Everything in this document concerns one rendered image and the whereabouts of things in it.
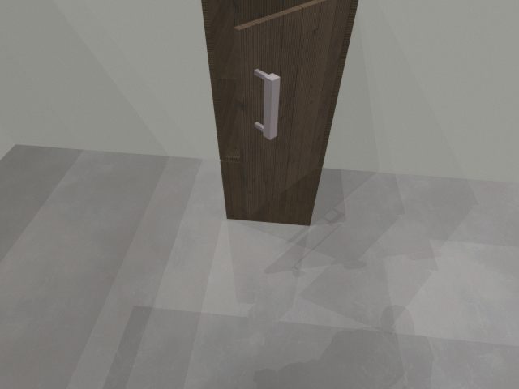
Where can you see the handle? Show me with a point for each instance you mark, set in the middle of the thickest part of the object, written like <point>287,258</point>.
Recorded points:
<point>271,103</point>

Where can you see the cupboard door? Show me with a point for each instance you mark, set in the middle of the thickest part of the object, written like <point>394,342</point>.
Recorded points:
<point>303,46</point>

